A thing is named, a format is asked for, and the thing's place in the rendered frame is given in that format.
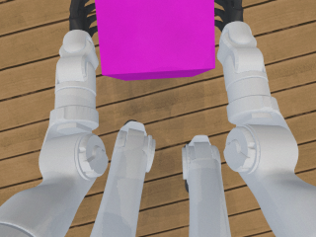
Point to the robot right upper arm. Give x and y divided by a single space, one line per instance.
265 157

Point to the carton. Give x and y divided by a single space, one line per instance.
155 39

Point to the right robot forearm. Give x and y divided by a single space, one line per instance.
245 78

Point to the robot left upper arm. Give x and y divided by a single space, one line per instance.
69 165

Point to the robot right thigh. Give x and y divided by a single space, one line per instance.
208 210

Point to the robot thigh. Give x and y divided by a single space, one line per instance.
118 212
208 210

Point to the robot left hand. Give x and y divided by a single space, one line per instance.
78 19

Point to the robot right hand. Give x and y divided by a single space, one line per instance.
233 12

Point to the robot left thigh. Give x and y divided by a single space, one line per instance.
118 212

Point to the left robot forearm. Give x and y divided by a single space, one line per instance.
75 87

